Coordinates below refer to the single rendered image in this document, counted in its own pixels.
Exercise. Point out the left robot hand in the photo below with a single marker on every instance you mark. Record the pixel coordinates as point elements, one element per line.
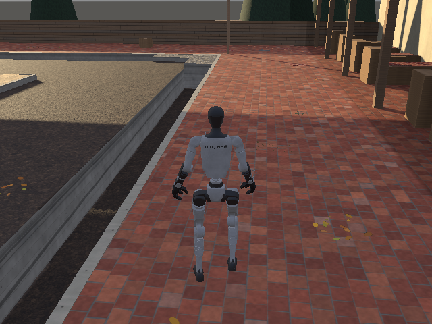
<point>176,190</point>

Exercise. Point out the robot right upper arm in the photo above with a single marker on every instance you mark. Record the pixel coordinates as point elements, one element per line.
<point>240,153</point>

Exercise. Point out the robot head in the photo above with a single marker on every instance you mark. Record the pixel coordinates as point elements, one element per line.
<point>215,116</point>

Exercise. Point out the right robot forearm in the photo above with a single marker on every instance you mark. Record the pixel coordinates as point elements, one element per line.
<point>248,175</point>

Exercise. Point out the left robot forearm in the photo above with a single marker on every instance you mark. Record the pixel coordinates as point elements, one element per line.
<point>181,177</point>

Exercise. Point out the left robot thigh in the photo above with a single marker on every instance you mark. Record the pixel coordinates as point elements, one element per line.
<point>198,205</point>

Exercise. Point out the robot left upper arm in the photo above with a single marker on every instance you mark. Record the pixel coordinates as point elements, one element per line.
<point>190,153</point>

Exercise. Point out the right robot hand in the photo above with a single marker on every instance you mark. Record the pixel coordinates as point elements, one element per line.
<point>252,187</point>

